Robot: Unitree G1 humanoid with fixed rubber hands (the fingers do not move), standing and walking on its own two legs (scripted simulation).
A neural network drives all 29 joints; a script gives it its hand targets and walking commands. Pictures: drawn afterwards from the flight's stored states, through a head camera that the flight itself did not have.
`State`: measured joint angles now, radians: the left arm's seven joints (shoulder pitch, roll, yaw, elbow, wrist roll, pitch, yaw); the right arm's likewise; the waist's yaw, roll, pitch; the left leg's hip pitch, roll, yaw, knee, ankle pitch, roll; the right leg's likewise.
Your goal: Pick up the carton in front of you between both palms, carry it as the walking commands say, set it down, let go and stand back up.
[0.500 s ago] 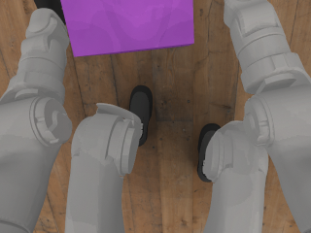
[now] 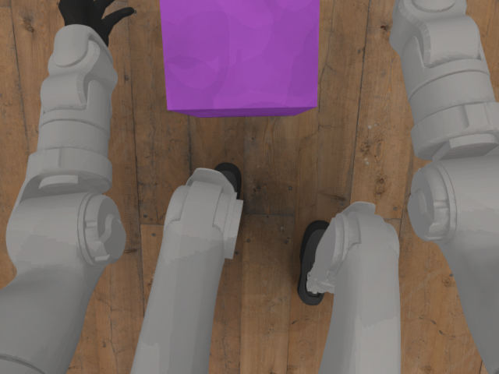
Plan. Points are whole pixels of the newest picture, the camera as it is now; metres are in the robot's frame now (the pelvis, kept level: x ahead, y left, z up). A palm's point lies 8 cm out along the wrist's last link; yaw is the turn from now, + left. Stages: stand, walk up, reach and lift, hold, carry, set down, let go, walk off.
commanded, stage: set down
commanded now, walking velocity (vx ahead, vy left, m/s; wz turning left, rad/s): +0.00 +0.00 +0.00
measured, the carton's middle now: (243, 54) +0.51 +0.13 -0.30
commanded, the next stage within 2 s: let go in 0.70 s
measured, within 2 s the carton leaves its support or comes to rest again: neither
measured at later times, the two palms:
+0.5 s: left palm out of the picture +0.46 +0.31 +0.02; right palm out of the picture +0.59 -0.07 +0.02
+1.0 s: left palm out of the picture +0.41 +0.30 +0.14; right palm out of the picture +0.51 -0.10 +0.15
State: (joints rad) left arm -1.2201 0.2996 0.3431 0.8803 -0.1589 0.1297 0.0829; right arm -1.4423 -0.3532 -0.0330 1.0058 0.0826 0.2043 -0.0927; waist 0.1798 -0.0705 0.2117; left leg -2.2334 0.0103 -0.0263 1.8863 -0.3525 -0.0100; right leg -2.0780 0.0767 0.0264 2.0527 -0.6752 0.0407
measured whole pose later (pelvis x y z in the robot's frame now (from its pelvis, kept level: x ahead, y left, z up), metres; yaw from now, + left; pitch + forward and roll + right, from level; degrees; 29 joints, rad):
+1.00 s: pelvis +0.07 +0.02 +0.26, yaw -1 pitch +39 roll -3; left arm -0.56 0.20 0.29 0.62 0.05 0.12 -0.10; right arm -0.74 -0.13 -0.20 0.70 -0.11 0.15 -0.11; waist 0.13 -0.05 -0.09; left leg -1.40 0.02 0.00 0.93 -0.21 0.02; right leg -1.28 0.05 0.06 0.99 -0.40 0.04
